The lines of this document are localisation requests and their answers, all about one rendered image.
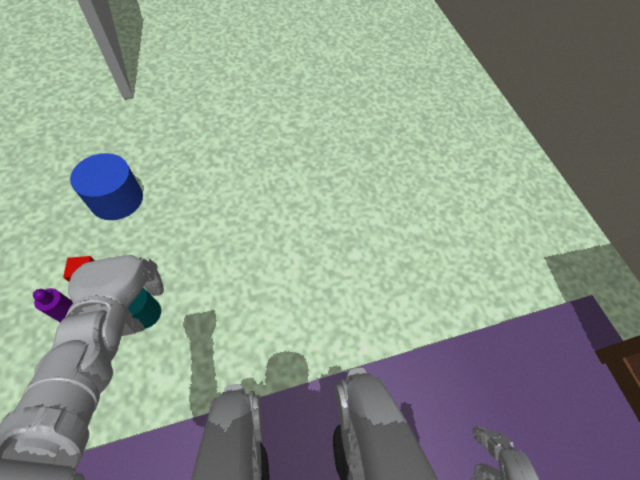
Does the right robot hand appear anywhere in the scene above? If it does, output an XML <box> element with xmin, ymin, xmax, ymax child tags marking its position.
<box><xmin>468</xmin><ymin>426</ymin><xmax>540</xmax><ymax>480</ymax></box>

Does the bookshelf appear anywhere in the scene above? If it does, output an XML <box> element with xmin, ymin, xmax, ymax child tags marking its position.
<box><xmin>595</xmin><ymin>335</ymin><xmax>640</xmax><ymax>422</ymax></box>

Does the left robot arm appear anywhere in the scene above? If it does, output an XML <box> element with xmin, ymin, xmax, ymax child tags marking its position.
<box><xmin>0</xmin><ymin>296</ymin><xmax>126</xmax><ymax>480</ymax></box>

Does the left robot hand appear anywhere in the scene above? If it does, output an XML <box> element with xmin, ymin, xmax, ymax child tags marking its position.
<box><xmin>68</xmin><ymin>255</ymin><xmax>164</xmax><ymax>336</ymax></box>

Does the right robot foot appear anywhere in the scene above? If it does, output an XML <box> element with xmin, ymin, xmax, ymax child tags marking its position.
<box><xmin>333</xmin><ymin>424</ymin><xmax>349</xmax><ymax>480</ymax></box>

